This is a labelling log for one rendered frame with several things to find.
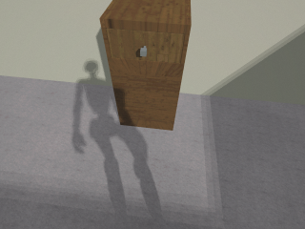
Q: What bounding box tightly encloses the drawer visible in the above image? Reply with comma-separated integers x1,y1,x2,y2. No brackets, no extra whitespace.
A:
106,28,185,64

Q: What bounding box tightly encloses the cabinet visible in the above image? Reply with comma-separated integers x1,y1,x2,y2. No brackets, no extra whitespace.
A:
99,0,192,131

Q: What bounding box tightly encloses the handle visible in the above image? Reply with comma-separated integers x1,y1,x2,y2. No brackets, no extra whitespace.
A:
140,46,147,57

